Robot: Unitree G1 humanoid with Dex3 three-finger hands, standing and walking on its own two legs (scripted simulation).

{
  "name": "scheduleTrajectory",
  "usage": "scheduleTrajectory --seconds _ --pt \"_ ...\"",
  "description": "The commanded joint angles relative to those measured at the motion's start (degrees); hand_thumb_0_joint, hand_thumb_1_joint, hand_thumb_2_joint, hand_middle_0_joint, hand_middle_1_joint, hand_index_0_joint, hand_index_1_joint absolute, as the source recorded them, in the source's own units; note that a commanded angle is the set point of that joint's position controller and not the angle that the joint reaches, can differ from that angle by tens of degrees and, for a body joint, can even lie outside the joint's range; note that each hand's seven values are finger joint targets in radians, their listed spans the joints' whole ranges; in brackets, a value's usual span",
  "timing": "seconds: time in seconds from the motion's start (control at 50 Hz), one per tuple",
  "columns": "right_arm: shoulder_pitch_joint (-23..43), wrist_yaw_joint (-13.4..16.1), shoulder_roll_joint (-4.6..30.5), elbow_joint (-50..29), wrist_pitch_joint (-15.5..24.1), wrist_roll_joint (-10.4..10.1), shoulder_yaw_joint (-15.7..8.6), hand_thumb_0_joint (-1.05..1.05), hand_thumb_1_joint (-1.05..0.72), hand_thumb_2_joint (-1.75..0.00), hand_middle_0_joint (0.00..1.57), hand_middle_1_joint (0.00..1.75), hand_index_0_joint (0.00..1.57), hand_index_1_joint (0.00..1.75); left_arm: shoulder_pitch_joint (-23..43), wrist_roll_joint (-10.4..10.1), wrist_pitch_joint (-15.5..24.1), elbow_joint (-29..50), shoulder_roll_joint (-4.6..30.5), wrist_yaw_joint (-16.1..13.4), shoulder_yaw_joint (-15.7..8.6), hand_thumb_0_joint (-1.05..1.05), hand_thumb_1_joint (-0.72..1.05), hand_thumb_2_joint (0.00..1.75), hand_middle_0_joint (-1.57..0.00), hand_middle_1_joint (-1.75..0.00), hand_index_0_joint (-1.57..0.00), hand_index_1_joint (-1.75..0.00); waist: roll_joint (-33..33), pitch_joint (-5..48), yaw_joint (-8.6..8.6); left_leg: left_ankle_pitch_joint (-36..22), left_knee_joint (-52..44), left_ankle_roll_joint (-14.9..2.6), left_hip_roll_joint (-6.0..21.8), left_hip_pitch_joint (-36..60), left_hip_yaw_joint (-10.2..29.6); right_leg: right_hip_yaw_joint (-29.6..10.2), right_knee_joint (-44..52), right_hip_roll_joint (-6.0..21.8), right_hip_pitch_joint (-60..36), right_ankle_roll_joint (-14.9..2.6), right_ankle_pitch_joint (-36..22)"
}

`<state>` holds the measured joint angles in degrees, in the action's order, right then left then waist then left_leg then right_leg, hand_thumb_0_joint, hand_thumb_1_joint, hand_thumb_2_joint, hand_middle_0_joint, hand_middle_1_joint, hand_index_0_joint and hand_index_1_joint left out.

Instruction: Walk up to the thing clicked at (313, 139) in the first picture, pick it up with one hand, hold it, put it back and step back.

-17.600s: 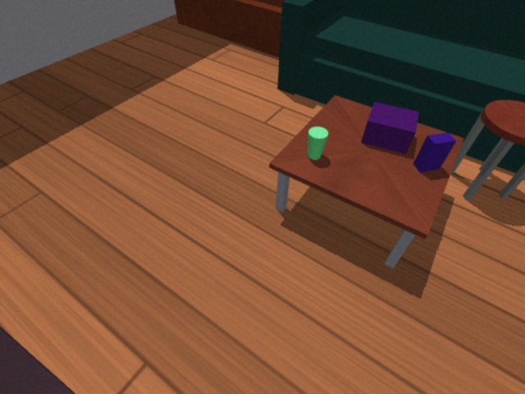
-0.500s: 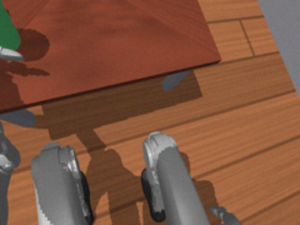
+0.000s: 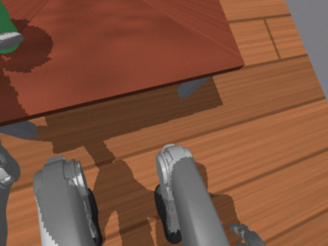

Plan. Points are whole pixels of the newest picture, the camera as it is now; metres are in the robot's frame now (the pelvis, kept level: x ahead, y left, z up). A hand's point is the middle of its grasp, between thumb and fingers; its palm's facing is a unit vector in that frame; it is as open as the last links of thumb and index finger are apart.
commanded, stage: settle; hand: left
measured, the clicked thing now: out of the picture +0.56 +0.29 +0.01
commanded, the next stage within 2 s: lift in 1.40 s
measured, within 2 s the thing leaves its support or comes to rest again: leaves its support in 0.20 s
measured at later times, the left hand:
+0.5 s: hand out of the picture +0.54 +0.30 +0.07, palm faces +0.27 -0.96 -0.05, open 10.7 cm
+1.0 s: hand out of the picture +0.53 +0.30 +0.13, palm faces +0.29 -0.96 -0.04, open 10.7 cm
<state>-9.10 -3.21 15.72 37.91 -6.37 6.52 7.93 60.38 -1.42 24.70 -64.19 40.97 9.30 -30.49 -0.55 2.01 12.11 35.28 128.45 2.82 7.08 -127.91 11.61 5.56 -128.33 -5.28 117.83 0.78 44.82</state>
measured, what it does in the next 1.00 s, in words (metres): rises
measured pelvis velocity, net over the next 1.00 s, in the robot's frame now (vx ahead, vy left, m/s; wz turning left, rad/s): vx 0.01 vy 0.00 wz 0.06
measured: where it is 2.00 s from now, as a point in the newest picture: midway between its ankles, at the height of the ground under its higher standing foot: (132, 226)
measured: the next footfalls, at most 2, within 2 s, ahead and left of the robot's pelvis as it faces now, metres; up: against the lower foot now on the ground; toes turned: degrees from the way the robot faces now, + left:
none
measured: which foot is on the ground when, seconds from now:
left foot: down 0.00-1.00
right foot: down 0.00-1.00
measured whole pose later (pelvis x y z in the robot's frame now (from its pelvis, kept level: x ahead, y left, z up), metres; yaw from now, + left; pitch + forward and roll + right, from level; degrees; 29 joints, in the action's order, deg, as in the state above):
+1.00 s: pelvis +0.01 +0.00 +0.09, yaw +3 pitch +35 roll -6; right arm -11.8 -1.1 15.3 38.3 -4.3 2.9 3.0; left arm 56.8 -2.4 19.6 -59.0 35.0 8.4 -27.3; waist 1.3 8.0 9.5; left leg 33.5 111.5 2.0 7.0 -114.0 7.1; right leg 3.4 -111.8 -3.6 105.1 0.6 42.3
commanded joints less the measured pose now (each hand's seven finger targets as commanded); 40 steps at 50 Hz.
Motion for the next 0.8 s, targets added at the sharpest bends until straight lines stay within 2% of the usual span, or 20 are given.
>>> scheduleTrajectory --seconds 0.0,0.08,0.16,0.22,0.26,0.28,0.3,0.34,0.36,0.38,0.44,0.46,0.5,0.56,0.6,0.62,0.68,0.74,0.76,0.78 --pt "-12.2 1.0 13.2 -0.5 -0.4 0.3 -4.8 0.00 -0.93 -0.90 0.20 0.30 0.20 0.30 21.2 -1.6 3.5 15.9 15.7 0.2 -1.7 0.00 -0.13 0.74 -1.00 -0.95 -1.03 -0.93 15.1 43.4 -0.40 -12.0 -8.9 -4.60 -0.7 32.3 -6.0 2.0 18.0 -0.7 -20.8 -1.18 -21.1" --pt "-12.1 0.9 12.8 -0.1 -0.4 0.2 -5.0 0.00 -0.93 -0.90 0.20 0.30 0.20 0.30 19.7 -1.5 3.0 15.2 12.9 0.0 -0.4 0.00 -0.05 0.92 -1.08 -1.13 -1.09 -1.11 16.8 43.5 -0.30 -12.3 -9.6 -4.35 -0.6 35.3 -5.6 2.8 17.1 -0.8 -18.8 -1.68 -20.7" --pt "-11.6 1.2 12.6 -0.3 -0.6 0.2 -5.3 0.00 -0.93 -0.90 0.20 0.30 0.20 0.30 22.7 -0.5 3.3 18.8 15.8 -0.9 -0.8 0.00 -0.02 1.06 -1.16 -1.25 -1.18 -1.25 18.4 43.3 -0.61 -9.3 -11.1 -4.17 -0.7 35.8 -5.7 2.6 18.0 -0.7 -17.8 -1.99 -18.0" --pt "-11.3 1.3 12.4 -0.5 -0.6 0.1 -5.5 0.00 -0.93 -0.90 0.20 0.30 0.20 0.30 22.3 -0.4 2.9 18.6 13.5 -1.1 0.5 0.00 -0.01 1.10 -1.19 -1.29 -1.21 -1.29 19.2 42.1 -0.38 -7.0 -12.8 -3.89 -0.8 36.8 -5.5 2.8 18.7 -0.6 -16.1 -2.35 -15.6" --pt "-11.3 1.6 12.9 -0.5 -0.4 -0.2 -5.7 0.00 -0.92 -0.90 0.20 0.30 0.20 0.30 20.9 -0.9 2.5 17.9 14.3 -0.9 -0.3 0.00 -0.01 1.13 -1.21 -1.33 -1.24 -1.32 18.7 42.0 -0.56 -5.9 -13.8 -3.80 -0.8 37.7 -5.0 3.0 18.7 -0.5 -15.2 -2.54 -14.5" --pt "-11.4 1.7 12.6 -0.6 -0.4 -0.3 -5.7 0.00 -0.93 -0.90 0.20 0.30 0.20 0.30 21.0 -0.9 2.3 17.4 13.8 -0.7 0.5 0.00 0.00 1.13 -1.21 -1.33 -1.24 -1.33 18.1 41.9 -0.40 -5.4 -14.0 -3.89 -0.9 37.1 -5.4 2.7 19.5 -0.4 -16.3 -2.40 -14.2" --pt "-11.8 1.8 12.8 -0.8 -0.3 -0.4 -5.9 0.00 -0.93 -0.90 0.20 0.30 0.20 0.30 22.2 -0.9 2.2 19.5 15.4 -0.8 -0.2 0.00 0.01 1.14 -1.23 -1.34 -1.25 -1.34 18.2 43.2 -0.75 -6.2 -13.9 -4.02 -1.1 36.8 -5.8 2.2 20.2 -0.4 -17.8 -2.33 -15.2" --pt "-11.6 1.9 12.6 -1.0 -0.2 -0.9 -6.1 0.00 -0.93 -0.90 0.20 0.30 0.20 0.30 21.6 -1.1 1.4 18.7 14.3 -0.6 0.3 0.00 -0.07 1.14 -1.24 -1.36 -1.27 -1.36 17.8 42.6 -0.86 -5.8 -15.3 -3.96 -1.0 37.8 -5.6 2.2 20.6 -0.2 -16.9 -2.48 -14.5" --pt "-11.6 2.0 12.5 -1.1 -0.2 -1.0 -6.1 0.00 -0.93 -0.90 0.20 0.30 0.20 0.30 20.0 -1.6 0.8 15.8 11.2 -0.1 1.8 0.00 -0.08 1.16 -1.25 -1.38 -1.27 -1.37 16.7 41.7 0.10 -5.4 -15.7 -4.05 -1.1 37.9 -5.3 2.4 21.2 -0.1 -17.0 -2.33 -14.1" --pt "-11.5 2.1 12.7 -1.3 0.0 -1.3 -6.3 0.00 -0.92 -0.90 0.20 0.30 0.20 0.30 21.4 -2.0 0.7 18.7 13.6 -0.2 0.6 0.00 -0.08 1.16 -1.27 -1.39 -1.30 -1.38 16.7 41.8 -0.69 -4.3 -16.3 -3.99 -1.1 37.5 -5.5 2.1 21.9 -0.1 -17.0 -2.39 -13.3" --pt "-11.9 2.4 12.6 -1.5 0.0 -1.7 -6.7 0.00 -0.92 -0.90 0.20 0.30 0.20 0.30 20.8 -2.0 -0.2 19.5 14.4 -0.1 0.2 0.00 -0.05 1.17 -1.26 -1.39 -1.29 -1.38 17.3 44.2 -1.95 -6.4 -17.5 -3.98 -1.2 40.5 -5.6 1.4 22.8 0.2 -18.1 -2.48 -14.7" --pt "-12.2 2.3 12.4 -1.6 0.0 -1.9 -7.0 0.00 -0.91 -0.90 0.20 0.30 0.20 0.30 20.9 -2.1 -0.5 20.0 12.4 -0.1 1.3 0.00 -0.05 1.18 -1.26 -1.40 -1.29 -1.39 18.1 44.6 -1.71 -6.5 -18.4 -3.83 -1.1 41.9 -5.4 1.6 22.7 0.3 -17.9 -2.66 -14.8" --pt "-12.9 2.4 12.2 -1.6 0.1 -2.3 -7.3 0.00 -0.91 -0.90 0.20 0.30 0.20 0.30 20.8 -2.2 -1.3 19.2 11.6 -0.4 1.5 0.00 -0.05 1.20 -1.28 -1.42 -1.31 -1.41 16.9 44.1 -1.44 -6.8 -19.2 -3.89 -1.2 42.3 -5.3 1.4 23.8 0.4 -18.4 -2.59 -15.2" --pt "-12.9 2.7 11.9 -1.4 0.6 -2.6 -7.2 0.00 -0.91 -0.90 0.20 0.30 0.20 0.30 19.6 -2.4 -1.6 17.6 12.6 -0.3 0.9 0.00 -0.03 1.20 -1.27 -1.41 -1.30 -1.40 13.3 41.4 -1.14 -6.7 -19.3 -4.51 -1.3 38.9 -6.0 0.4 26.4 0.3 -20.7 -2.10 -15.5" --pt "-13.1 2.8 11.3 -1.4 0.7 -2.8 -7.3 0.00 -0.91 -0.90 0.20 0.30 0.20 0.30 20.8 -2.4 -1.3 19.2 12.8 -0.1 0.9 0.00 -0.04 1.19 -1.27 -1.41 -1.30 -1.40 13.1 42.5 -1.58 -7.0 -20.2 -4.64 -1.4 39.0 -6.4 -0.4 27.4 0.7 -22.7 -2.05 -15.7" --pt "-13.4 2.7 11.1 -1.2 0.9 -2.8 -7.4 0.00 -0.91 -0.90 0.20 0.30 0.20 0.30 20.1 -2.3 -1.5 17.5 11.4 0.1 1.7 0.00 -0.05 1.18 -1.26 -1.41 -1.30 -1.39 12.4 42.1 -1.46 -7.7 -20.4 -4.71 -1.4 39.1 -6.6 -0.7 28.0 0.6 -23.8 -1.93 -16.5" --pt "-13.3 2.8 11.2 -1.2 1.4 -3.0 -7.7 0.00 -0.91 -0.90 0.20 0.30 0.20 0.30 18.9 -3.0 -1.6 15.9 10.3 0.3 1.4 0.00 -0.05 1.17 -1.24 -1.37 -1.27 -1.36 11.1 41.2 -1.39 -8.1 -21.4 -4.90 -1.4 39.6 -6.6 -0.9 29.2 0.7 -24.0 -1.84 -16.6" --pt "-13.2 2.8 11.1 -1.5 1.7 -3.1 -8.1 0.00 -0.90 -0.90 0.20 0.30 0.20 0.30 18.6 -2.5 -1.6 15.9 10.1 0.4 1.7 0.00 -0.03 1.18 -1.23 -1.38 -1.27 -1.36 12.1 42.2 -1.97 -7.9 -23.0 -4.81 -1.4 42.0 -6.7 -1.1 30.3 0.9 -24.9 -2.03 -16.2" --pt "-13.3 2.8 11.2 -1.5 1.7 -3.1 -8.4 0.00 -0.90 -0.90 0.20 0.30 0.20 0.30 20.5 -2.4 -1.2 19.5 12.3 0.0 0.5 0.00 -0.03 1.18 -1.23 -1.37 -1.26 -1.36 13.2 44.3 -3.25 -9.0 -23.4 -4.69 -1.4 43.8 -6.9 -1.4 30.4 0.9 -25.3 -2.17 -16.9" --pt "-13.6 2.7 11.1 -1.3 1.7 -3.1 -8.5 0.00 -0.90 -0.90 0.20 0.30 0.20 0.30 20.6 -2.1 -1.4 19.3 11.6 -0.1 1.0 0.00 -0.03 1.18 -1.24 -1.38 -1.27 -1.37 14.4 45.7 -3.19 -9.9 -23.9 -4.59 -1.4 46.0 -6.8 -1.1 30.1 0.9 -25.0 -2.41 -17.6"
